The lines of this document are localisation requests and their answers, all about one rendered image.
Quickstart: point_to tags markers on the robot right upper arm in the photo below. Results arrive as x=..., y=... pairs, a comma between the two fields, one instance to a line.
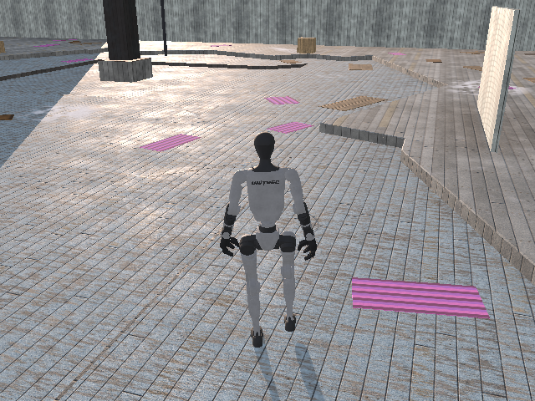
x=296, y=190

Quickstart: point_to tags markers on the left robot forearm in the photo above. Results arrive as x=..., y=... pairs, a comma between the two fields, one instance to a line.
x=228, y=224

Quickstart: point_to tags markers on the robot foot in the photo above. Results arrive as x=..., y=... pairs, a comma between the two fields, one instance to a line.
x=290, y=324
x=257, y=340

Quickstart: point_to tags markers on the right robot forearm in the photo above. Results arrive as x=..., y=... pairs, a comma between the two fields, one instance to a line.
x=306, y=225

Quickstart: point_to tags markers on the robot left upper arm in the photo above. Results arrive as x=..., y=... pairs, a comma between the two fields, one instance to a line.
x=238, y=178

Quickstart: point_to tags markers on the left robot hand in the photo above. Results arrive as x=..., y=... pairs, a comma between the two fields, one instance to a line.
x=226, y=243

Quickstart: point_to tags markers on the right robot hand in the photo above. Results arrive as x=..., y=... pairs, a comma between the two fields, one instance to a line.
x=312, y=247

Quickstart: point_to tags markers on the right robot foot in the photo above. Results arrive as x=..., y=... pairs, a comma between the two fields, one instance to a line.
x=290, y=324

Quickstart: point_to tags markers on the left robot foot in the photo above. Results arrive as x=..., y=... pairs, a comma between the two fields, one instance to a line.
x=257, y=340

